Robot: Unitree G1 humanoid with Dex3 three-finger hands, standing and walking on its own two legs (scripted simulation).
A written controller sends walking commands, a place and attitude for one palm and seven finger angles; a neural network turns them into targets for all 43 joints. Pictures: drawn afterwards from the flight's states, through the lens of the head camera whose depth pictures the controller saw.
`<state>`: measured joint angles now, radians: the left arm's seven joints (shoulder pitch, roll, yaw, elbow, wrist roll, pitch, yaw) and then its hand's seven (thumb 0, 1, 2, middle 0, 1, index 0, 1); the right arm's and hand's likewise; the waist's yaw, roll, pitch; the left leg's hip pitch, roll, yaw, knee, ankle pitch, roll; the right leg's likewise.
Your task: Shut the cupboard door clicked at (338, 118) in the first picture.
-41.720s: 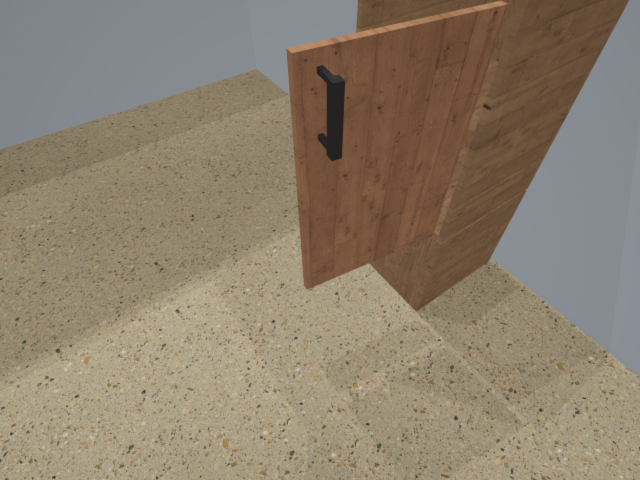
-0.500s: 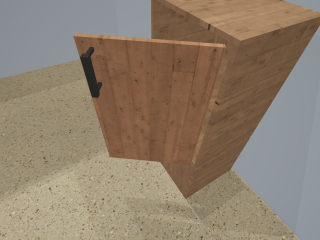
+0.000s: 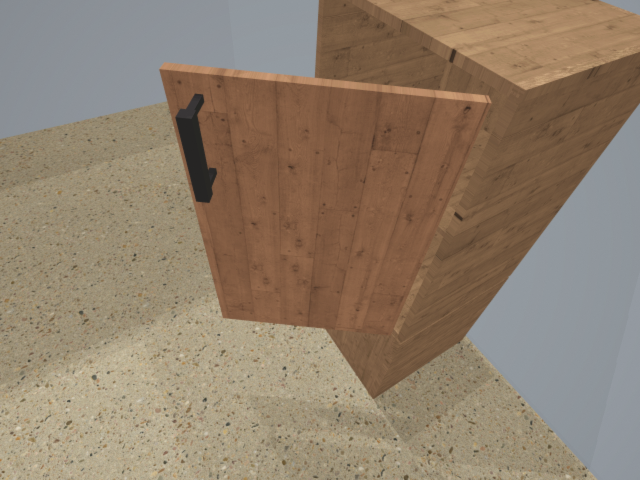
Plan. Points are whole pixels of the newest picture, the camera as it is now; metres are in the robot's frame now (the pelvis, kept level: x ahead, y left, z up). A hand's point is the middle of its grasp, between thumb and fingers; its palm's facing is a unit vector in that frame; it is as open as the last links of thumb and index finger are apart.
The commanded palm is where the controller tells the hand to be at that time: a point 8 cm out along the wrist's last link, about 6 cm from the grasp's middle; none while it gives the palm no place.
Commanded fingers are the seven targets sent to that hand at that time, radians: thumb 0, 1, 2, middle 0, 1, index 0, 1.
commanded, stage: come to a stop and stand still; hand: left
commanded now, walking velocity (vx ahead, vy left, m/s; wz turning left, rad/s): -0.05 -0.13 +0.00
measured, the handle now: (200, 150) +0.47 +0.20 +0.16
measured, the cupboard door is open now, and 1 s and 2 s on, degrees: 53 53 53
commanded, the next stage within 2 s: look again from close up in 0.72 s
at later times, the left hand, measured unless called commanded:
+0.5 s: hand out of the picture -0.01 +0.12 -0.18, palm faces +0.04 -0.98 -0.17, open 7.3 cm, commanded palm none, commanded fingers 0.00 0.90 0.90 -0.20 -0.30 -0.20 -0.30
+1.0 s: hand out of the picture -0.03 +0.14 -0.18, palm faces +0.03 -0.98 -0.20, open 7.3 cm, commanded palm none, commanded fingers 0.00 0.90 0.90 -0.20 -0.30 -0.20 -0.30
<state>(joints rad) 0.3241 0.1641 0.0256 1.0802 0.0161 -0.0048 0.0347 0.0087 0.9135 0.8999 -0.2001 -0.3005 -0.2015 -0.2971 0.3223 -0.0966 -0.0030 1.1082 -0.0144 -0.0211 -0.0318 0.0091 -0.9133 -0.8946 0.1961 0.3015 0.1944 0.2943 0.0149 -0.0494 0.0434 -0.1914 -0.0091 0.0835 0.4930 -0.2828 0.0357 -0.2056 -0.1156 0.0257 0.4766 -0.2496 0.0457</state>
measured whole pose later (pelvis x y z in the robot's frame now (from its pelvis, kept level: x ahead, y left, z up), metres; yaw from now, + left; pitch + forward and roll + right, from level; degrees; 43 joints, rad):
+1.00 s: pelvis -0.01 -0.03 +0.00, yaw +1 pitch -1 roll +0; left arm 0.32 0.14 0.00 1.11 0.02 -0.01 0.03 0.01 0.91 0.90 -0.20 -0.30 -0.21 -0.30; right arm 0.32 -0.15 -0.02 1.05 -0.02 -0.01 -0.02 0.02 -0.92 -0.89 0.20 0.30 0.19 0.29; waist -0.01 0.03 0.02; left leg -0.25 0.04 0.05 0.57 -0.30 -0.01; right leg -0.25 -0.08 -0.02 0.54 -0.27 0.05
